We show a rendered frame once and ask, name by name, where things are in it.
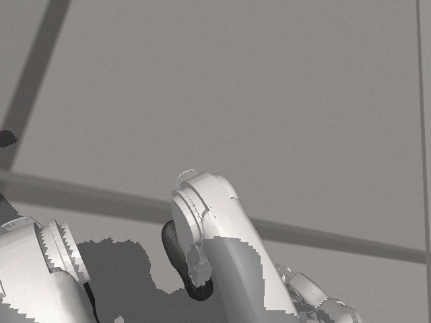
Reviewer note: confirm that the right robot arm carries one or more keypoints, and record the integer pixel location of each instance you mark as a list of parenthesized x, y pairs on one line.
[(335, 311)]

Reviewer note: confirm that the right robot foot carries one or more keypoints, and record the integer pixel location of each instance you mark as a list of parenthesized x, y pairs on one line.
[(178, 261)]

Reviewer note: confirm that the right robot hand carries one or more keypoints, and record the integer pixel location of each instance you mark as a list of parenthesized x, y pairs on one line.
[(304, 290)]

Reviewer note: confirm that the left robot foot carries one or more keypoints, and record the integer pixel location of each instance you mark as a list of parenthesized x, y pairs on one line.
[(92, 300)]

